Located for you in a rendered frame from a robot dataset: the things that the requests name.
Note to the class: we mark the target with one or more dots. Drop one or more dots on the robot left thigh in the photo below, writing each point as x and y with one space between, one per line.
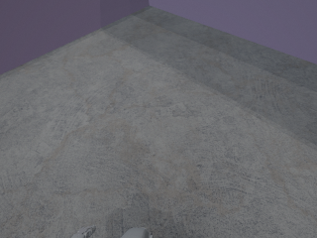
138 232

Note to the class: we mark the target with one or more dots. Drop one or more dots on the robot left hand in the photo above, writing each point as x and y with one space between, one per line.
85 232

